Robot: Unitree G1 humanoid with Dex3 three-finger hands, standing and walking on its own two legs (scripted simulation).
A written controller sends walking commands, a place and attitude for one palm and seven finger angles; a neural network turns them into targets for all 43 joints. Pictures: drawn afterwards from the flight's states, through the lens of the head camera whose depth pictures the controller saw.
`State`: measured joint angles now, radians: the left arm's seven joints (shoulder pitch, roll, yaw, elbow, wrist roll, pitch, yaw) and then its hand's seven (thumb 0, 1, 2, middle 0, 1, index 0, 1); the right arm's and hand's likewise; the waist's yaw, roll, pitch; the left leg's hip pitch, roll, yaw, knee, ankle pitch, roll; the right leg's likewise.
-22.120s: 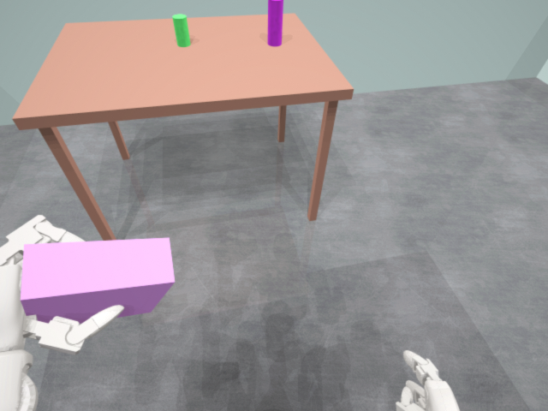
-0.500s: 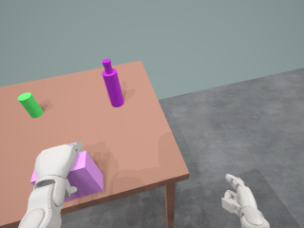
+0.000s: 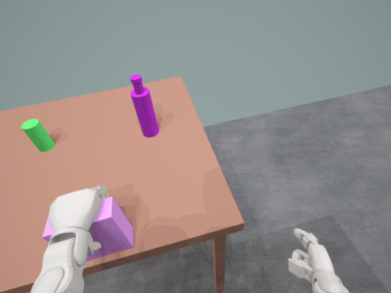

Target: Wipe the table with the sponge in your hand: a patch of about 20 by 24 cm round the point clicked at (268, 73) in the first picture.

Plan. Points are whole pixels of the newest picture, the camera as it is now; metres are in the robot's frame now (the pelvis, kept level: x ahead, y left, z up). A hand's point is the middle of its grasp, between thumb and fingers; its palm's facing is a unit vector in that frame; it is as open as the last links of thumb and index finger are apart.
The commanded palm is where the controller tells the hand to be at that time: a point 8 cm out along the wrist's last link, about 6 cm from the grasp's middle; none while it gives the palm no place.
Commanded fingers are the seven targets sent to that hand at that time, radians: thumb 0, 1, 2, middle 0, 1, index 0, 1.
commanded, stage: lower the sponge onto the table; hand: left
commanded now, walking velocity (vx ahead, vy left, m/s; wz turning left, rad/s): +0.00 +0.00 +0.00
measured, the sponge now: (97, 236) +0.22 +0.27 -0.02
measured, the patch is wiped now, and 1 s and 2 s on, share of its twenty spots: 0.00 0.45 0.60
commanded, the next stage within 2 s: wipe forward along the first lane in 0.02 s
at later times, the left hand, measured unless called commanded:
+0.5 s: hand (90, 207) +0.26 +0.29 +0.03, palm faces -0.08 -0.06 -1.00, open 9.6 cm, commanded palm +0.24 +0.28 +0.08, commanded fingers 0.00 0.10 1.30 -1.20 -1.60 -1.20 -1.60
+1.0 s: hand (93, 190) +0.30 +0.30 +0.03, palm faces -0.10 -0.03 -0.99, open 9.6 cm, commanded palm +0.29 +0.30 +0.07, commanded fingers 0.00 0.10 1.30 -1.20 -1.60 -1.20 -1.60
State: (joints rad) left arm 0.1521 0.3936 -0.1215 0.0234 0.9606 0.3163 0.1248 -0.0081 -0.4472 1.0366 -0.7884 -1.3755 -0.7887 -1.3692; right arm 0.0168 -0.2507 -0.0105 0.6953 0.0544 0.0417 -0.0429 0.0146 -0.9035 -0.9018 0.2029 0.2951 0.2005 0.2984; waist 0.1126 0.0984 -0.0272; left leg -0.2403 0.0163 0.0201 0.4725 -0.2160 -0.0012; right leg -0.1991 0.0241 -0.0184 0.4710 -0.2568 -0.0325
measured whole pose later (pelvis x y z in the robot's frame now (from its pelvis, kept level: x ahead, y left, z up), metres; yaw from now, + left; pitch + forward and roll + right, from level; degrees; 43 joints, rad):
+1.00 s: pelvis +0.00 -0.01 -0.01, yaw +1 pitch +5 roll +0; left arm -0.23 0.45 -0.05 0.49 0.97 0.22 0.14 0.01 -0.51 1.12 -0.80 -1.38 -0.81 -1.36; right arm 0.13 -0.29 -0.03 0.73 0.09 0.09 -0.06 0.01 -0.91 -0.90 0.20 0.29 0.20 0.30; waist 0.06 0.09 -0.08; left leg -0.42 0.02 -0.01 0.57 -0.24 -0.01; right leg -0.37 0.03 -0.04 0.56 -0.29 -0.04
